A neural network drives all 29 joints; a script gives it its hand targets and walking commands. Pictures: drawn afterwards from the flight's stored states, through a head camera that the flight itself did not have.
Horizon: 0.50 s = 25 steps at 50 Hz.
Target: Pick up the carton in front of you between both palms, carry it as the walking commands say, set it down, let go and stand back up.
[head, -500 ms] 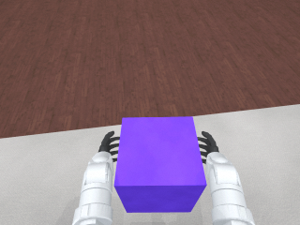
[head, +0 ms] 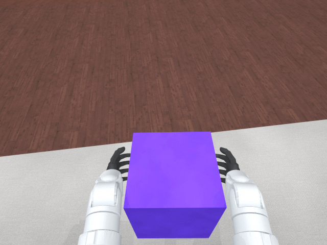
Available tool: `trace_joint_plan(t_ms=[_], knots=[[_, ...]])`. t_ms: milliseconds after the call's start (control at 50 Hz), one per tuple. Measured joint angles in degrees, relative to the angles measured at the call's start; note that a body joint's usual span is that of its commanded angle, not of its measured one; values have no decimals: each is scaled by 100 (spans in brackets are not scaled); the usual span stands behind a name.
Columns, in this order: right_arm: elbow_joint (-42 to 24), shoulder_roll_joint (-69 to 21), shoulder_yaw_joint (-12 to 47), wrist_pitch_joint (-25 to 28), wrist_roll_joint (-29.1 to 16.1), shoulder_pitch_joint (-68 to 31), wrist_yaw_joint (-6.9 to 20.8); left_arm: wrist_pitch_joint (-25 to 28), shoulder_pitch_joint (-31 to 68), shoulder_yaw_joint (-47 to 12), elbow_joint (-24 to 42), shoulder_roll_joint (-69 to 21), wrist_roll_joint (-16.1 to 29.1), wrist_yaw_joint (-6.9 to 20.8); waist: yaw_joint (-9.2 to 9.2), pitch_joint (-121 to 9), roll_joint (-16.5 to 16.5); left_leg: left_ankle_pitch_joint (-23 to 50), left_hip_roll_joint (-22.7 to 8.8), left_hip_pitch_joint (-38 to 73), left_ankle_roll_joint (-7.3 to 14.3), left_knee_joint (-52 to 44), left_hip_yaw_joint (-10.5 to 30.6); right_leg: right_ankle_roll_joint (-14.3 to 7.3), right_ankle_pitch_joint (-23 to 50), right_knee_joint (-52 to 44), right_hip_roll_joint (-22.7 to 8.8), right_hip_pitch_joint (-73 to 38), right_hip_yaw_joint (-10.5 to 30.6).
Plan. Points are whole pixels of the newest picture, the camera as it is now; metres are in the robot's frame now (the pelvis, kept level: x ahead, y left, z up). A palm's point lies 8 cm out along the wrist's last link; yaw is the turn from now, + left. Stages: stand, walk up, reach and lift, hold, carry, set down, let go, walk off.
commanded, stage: reach and lift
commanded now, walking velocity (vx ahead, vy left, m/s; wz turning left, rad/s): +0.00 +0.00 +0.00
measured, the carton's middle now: (172, 187) +0.30 +0.00 -0.05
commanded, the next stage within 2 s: hold in 0.16 s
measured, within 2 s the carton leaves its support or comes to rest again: neither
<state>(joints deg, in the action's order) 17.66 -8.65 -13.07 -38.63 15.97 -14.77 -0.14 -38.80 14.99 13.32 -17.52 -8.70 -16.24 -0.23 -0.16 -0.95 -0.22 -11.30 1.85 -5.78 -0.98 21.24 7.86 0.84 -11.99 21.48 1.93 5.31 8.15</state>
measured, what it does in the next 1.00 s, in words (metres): stands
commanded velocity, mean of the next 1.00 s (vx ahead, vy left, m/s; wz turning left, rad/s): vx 0.00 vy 0.00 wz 0.00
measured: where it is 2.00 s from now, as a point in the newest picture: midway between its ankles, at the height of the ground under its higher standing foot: outside the picture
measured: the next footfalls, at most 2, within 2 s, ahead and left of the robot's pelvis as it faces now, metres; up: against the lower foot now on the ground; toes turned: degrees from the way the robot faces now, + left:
left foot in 1.98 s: +0.13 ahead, +0.10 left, +0.00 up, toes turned +7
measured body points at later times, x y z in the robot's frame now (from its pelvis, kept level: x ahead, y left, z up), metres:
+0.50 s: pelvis -0.01 +0.00 +0.00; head -0.06 +0.00 +0.45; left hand +0.29 +0.15 +0.04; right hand +0.29 -0.15 +0.04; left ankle +0.01 +0.13 -0.75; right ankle +0.00 -0.13 -0.75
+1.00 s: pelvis -0.01 +0.00 +0.00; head -0.05 +0.00 +0.45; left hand +0.29 +0.15 +0.04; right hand +0.29 -0.15 +0.04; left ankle +0.01 +0.13 -0.75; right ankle +0.00 -0.13 -0.75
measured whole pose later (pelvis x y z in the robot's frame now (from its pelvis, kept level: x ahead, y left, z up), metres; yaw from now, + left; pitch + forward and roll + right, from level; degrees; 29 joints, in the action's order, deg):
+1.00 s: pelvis -0.01 +0.00 +0.00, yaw +0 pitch -7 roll +0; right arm 14.4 -8.9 -13.4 -43.6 16.7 -16.0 0.6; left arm -43.6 16.3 13.3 -14.4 -9.0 -16.7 0.2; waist 0.0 0.0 -0.2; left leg -10.5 1.8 -2.9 -0.9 20.1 7.5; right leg 0.8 -11.2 20.3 1.7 2.4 7.7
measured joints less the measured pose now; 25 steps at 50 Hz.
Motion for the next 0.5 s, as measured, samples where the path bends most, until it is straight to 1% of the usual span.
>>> trace_joint_plan(t_ms=[180, 300, 400, 500], knots=[[-120, 6, 47, -133, -21, 27, -8, -128, -24, -39, 116, 6, 26, -2, -2, 12, 6, 16, -3, 96, 2, -43, -3, -2, 16, -44, -4, -97, -7], [-478, 28, 169, -343, -120, 123, -30, -332, -121, -174, 465, 28, 135, -34, 17, -2, 5, 73, -9, 232, 3, -150, 3, 0, 76, -161, -14, -240, -16], [-367, -3, 47, -488, -11, -18, 28, -476, 34, -69, 340, -7, 17, 20, 12, 26, 1, 81, -8, 312, 6, -139, -10, 0, 83, -143, -14, -314, -14], [-280, -26, -33, -514, 46, -116, 50, -505, 129, 15, 259, -30, -41, 41, 17, 84, 3, 79, -2, 274, 5, -71, -15, 5, 80, -76, -13, -277, -21]])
